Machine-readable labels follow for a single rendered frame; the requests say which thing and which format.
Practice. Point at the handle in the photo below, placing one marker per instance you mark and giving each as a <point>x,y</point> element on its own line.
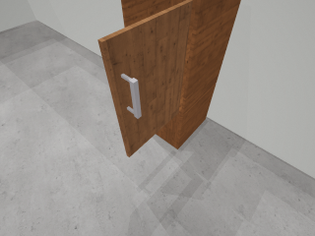
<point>135,95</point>

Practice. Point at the cupboard door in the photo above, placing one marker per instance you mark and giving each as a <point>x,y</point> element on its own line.
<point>153,51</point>

